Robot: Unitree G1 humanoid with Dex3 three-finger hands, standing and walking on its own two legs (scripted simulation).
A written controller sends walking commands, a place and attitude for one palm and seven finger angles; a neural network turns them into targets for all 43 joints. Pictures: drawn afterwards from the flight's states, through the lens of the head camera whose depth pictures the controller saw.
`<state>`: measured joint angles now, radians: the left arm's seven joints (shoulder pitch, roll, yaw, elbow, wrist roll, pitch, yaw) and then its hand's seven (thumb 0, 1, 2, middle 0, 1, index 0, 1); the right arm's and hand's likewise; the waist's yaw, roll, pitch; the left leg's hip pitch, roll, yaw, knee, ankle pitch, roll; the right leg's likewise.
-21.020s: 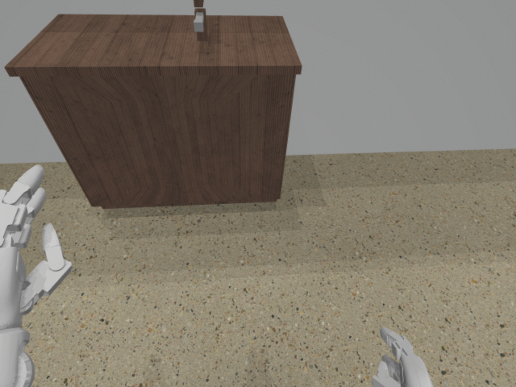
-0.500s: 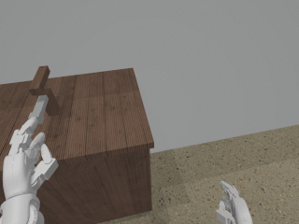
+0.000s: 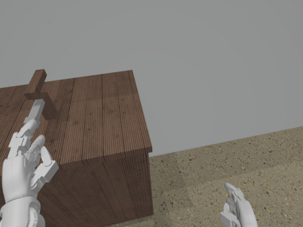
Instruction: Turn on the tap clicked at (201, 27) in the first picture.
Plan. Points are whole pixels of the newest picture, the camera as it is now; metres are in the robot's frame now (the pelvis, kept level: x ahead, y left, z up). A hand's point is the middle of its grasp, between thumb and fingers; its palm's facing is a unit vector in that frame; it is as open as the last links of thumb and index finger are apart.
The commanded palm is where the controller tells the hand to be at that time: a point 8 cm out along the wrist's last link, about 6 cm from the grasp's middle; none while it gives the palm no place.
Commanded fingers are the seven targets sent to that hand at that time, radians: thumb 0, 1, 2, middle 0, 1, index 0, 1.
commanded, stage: reach beside the lever's end, fingers flat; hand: left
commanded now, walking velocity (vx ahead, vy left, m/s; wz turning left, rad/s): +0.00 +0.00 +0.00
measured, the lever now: (32, 122) +0.33 +0.40 +0.11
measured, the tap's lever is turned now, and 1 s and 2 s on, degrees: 0 0 0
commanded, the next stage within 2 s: none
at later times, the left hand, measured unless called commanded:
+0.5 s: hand (46, 155) +0.21 +0.27 +0.13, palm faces +0.55 -0.83 -0.10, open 7.4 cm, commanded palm +0.16 +0.31 +0.14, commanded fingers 0.00 0.90 0.90 -0.20 -0.30 -0.20 -0.30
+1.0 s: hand (40, 146) +0.24 +0.32 +0.12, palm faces +0.59 -0.80 -0.11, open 7.5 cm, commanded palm +0.19 +0.36 +0.12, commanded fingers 0.00 0.90 0.90 -0.18 -0.23 -0.18 -0.23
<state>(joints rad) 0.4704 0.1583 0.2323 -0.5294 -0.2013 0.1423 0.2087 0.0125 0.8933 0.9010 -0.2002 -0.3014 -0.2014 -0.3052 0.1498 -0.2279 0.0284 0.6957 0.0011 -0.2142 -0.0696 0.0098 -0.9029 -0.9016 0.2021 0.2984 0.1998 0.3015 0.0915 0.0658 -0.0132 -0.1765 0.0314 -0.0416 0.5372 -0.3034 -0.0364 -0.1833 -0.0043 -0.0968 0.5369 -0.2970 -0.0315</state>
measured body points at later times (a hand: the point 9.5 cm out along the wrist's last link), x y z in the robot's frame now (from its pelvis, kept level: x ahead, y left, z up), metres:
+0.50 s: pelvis +0.01 +0.01 +0.00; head -0.01 -0.01 +0.45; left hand +0.18 +0.31 +0.14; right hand +0.21 -0.20 -0.08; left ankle +0.00 +0.15 -0.73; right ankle +0.00 -0.09 -0.73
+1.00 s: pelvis +0.01 +0.01 +0.00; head +0.01 +0.00 +0.45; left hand +0.21 +0.36 +0.13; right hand +0.20 -0.21 -0.09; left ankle +0.00 +0.15 -0.73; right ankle +0.00 -0.09 -0.73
